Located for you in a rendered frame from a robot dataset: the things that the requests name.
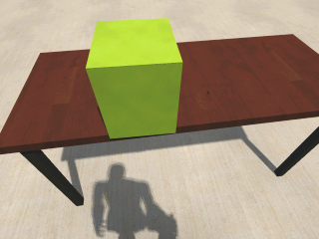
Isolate carton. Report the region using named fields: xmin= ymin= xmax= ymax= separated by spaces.
xmin=86 ymin=18 xmax=183 ymax=139

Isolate table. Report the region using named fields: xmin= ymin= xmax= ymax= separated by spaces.
xmin=0 ymin=34 xmax=319 ymax=206

